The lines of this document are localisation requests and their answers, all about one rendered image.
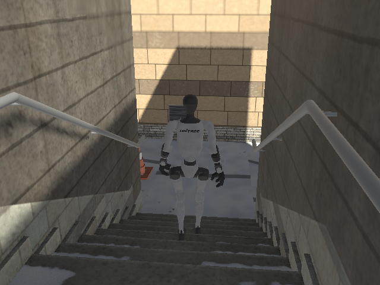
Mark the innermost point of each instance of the robot left upper arm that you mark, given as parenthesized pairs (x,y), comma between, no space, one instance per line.
(171,126)

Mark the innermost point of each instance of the robot right upper arm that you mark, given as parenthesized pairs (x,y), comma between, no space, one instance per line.
(211,136)

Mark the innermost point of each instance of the robot right foot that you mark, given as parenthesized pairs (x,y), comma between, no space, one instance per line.
(197,230)

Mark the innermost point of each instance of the robot right forearm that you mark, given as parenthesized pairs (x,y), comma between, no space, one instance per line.
(217,161)

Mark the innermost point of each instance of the humanoid robot torso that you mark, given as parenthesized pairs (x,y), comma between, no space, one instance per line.
(190,140)

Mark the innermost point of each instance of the robot right hand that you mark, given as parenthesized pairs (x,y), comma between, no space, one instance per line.
(221,178)

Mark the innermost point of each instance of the robot left forearm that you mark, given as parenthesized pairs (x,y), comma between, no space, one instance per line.
(163,157)

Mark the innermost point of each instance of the robot left hand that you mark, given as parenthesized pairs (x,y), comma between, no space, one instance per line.
(167,167)

